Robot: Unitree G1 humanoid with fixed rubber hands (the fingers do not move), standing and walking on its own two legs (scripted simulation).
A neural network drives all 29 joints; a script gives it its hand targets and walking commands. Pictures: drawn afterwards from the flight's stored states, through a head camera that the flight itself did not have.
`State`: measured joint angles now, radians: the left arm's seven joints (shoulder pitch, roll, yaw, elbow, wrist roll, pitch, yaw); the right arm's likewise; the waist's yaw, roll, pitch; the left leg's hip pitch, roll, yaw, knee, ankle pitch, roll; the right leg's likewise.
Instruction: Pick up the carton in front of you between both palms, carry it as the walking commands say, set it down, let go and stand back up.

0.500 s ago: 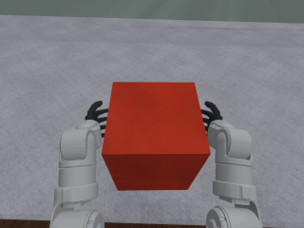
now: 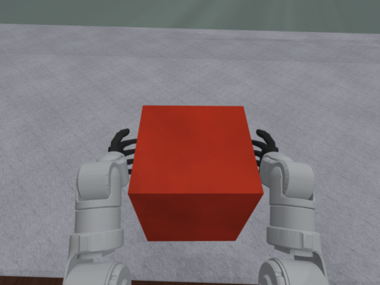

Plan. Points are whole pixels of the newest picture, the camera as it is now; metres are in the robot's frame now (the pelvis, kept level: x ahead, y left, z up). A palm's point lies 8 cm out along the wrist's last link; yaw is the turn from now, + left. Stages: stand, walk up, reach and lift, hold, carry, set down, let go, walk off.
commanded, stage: carry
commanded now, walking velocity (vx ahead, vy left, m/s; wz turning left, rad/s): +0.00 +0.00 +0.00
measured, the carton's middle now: (192, 178) +0.34 +0.00 +0.05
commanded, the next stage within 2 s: none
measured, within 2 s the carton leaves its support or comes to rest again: neither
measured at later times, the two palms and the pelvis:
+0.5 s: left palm (117, 162) +0.33 +0.15 +0.12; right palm (266, 163) +0.34 -0.15 +0.12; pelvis +0.00 +0.00 +0.00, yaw -1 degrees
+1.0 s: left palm (111, 158) +0.34 +0.16 +0.12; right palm (259, 159) +0.34 -0.14 +0.12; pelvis +0.01 +0.02 +0.00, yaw +0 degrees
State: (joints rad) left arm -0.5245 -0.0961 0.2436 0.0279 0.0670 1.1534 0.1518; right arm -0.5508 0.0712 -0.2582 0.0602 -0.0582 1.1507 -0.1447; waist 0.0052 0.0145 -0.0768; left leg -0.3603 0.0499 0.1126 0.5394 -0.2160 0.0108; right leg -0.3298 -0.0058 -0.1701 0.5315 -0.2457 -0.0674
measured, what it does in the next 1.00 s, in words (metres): stands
